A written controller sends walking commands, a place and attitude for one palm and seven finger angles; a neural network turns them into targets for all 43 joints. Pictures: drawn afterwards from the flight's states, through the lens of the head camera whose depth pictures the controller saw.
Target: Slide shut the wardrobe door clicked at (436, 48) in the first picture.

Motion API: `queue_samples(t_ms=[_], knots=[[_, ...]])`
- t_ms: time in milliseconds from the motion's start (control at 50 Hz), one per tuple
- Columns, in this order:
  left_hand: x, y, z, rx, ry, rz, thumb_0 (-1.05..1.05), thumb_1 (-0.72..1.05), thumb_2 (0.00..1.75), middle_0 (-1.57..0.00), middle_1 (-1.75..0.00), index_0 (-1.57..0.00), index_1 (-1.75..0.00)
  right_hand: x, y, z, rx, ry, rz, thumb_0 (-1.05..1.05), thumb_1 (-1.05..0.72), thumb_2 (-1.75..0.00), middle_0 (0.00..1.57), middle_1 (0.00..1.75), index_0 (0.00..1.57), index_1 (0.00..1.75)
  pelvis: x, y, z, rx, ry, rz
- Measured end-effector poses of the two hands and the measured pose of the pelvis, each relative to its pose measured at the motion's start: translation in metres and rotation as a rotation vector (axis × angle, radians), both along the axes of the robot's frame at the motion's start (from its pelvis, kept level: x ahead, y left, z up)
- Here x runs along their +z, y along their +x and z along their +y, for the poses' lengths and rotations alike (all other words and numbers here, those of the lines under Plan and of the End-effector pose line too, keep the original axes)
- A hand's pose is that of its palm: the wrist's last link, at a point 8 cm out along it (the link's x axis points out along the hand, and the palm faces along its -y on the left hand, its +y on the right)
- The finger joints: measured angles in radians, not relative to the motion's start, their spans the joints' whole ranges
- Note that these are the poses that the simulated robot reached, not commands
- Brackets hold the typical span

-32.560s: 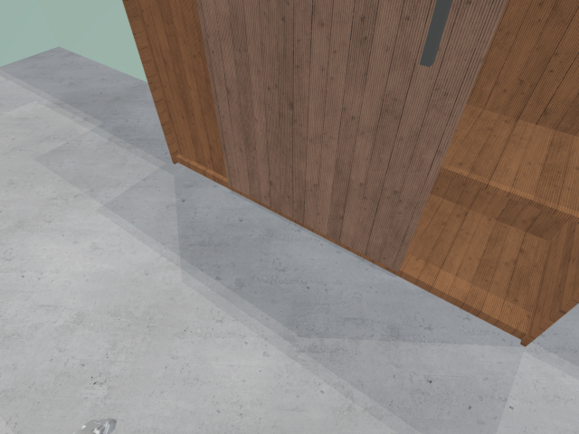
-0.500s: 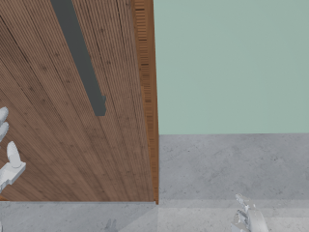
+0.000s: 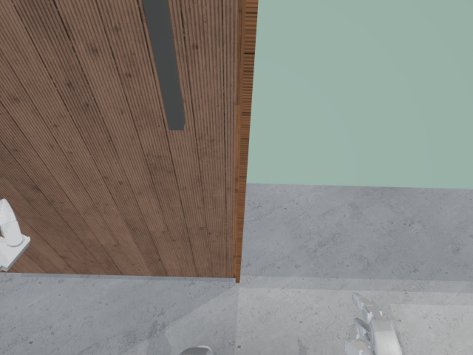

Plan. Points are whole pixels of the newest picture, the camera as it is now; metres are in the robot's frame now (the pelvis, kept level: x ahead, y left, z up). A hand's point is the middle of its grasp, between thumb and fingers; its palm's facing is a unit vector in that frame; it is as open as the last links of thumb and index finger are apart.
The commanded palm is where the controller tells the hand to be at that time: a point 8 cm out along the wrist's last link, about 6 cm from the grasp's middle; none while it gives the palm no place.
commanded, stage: step back with the hand held close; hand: left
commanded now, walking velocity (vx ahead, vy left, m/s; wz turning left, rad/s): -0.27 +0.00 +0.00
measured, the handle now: (165, 35) +0.49 +0.16 +0.29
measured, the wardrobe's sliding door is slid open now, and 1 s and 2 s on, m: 0.01 0.01 0.01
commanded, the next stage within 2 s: stop stepping back and stand still in 0.50 s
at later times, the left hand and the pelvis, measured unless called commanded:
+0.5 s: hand out of the picture +0.12 +0.25 +0.19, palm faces +0.45 -0.81 -0.38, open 7.4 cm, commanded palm +0.06 +0.29 +0.20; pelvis -0.09 -0.01 +0.01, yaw -2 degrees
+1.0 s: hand out of the picture -0.02 +0.27 +0.19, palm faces +0.48 -0.80 -0.37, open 7.4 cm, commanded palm -0.06 +0.31 +0.20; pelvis -0.21 +0.01 +0.01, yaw -1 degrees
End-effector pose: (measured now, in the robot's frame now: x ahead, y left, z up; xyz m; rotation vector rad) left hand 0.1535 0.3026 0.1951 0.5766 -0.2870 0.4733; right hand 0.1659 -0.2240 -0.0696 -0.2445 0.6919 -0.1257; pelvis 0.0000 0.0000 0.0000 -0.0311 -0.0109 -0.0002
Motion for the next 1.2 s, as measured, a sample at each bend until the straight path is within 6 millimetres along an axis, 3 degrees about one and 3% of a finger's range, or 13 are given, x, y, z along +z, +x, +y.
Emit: queue_samples(t_ms=[160, 320, 440, 540, 660, 800, 960, 1060, 1200], knots=[[-0.004, -0.017, -0.003, -0.051, -0.045, -0.053, 0.01, 0.89, 0.90, -0.21, -0.30, -0.21, -0.30, -0.005, -0.042, -0.007, -0.027, -0.045, 0.058, 0.02, -0.90, -0.90, 0.20, 0.30, 0.21, 0.30, -0.003, -0.025, 0.006, 0.007, -0.002, 0.002], [0.009, -0.050, 0.010, -0.038, 0.022, -0.051, 0.01, 0.88, 0.90, -0.21, -0.30, -0.22, -0.30, 0.002, -0.074, -0.003, -0.052, -0.032, 0.029, 0.02, -0.90, -0.90, 0.20, 0.30, 0.21, 0.30, 0.002, -0.048, 0.005, 0.016, -0.035, 0.010], [0.003, -0.075, -0.009, -0.037, -0.051, -0.025, 0.01, 0.89, 0.90, -0.21, -0.30, -0.21, -0.30, 0.000, -0.086, -0.002, 0.000, 0.011, 0.017, 0.02, -0.90, -0.90, 0.20, 0.30, 0.21, 0.30, 0.005, -0.079, -0.005, -0.029, -0.021, 0.035], [0.004, -0.083, -0.021, -0.096, -0.080, 0.002, 0.01, 0.89, 0.90, -0.21, -0.30, -0.21, -0.30, 0.012, -0.103, -0.006, -0.024, 0.001, 0.044, 0.02, -0.90, -0.90, 0.20, 0.30, 0.21, 0.30, 0.016, -0.097, -0.005, -0.037, 0.025, 0.037], [0.005, -0.097, -0.006, -0.150, -0.016, 0.029, 0.01, 0.88, 0.90, -0.21, -0.30, -0.22, -0.30, 0.024, -0.122, -0.010, -0.079, -0.047, 0.009, 0.02, -0.90, -0.90, 0.20, 0.30, 0.21, 0.30, 0.012, -0.125, 0.008, -0.021, 0.008, 0.049], [0.001, -0.151, 0.004, -0.119, -0.018, 0.111, 0.02, 0.89, 0.90, -0.21, -0.30, -0.22, -0.30, 0.034, -0.169, -0.002, -0.062, -0.033, -0.036, 0.02, -0.90, -0.90, 0.20, 0.30, 0.20, 0.30, 0.017, -0.165, 0.011, -0.039, 0.010, 0.032], [0.002, -0.206, 0.000, -0.040, -0.085, 0.025, 0.02, 0.89, 0.90, -0.21, -0.30, -0.22, -0.30, 0.011, -0.231, -0.004, -0.046, -0.014, 0.051, 0.01, -0.90, -0.90, 0.20, 0.30, 0.21, 0.30, 0.014, -0.203, 0.006, -0.017, 0.009, -0.008], [0.001, -0.218, 0.009, -0.037, -0.123, -0.051, 0.01, 0.89, 0.90, -0.21, -0.30, -0.21, -0.30, 0.005, -0.263, -0.010, -0.079, -0.049, 0.099, 0.02, -0.90, -0.90, 0.20, 0.30, 0.21, 0.30, 0.011, -0.214, 0.014, 0.000, 0.012, -0.019], [-0.003, -0.226, 0.029, -0.027, -0.070, -0.011, 0.01, 0.89, 0.90, -0.21, -0.30, -0.21, -0.30, 0.004, -0.284, 0.000, -0.125, -0.041, 0.070, 0.02, -0.90, -0.90, 0.20, 0.30, 0.21, 0.30, 0.009, -0.231, 0.024, 0.004, 0.006, -0.029]])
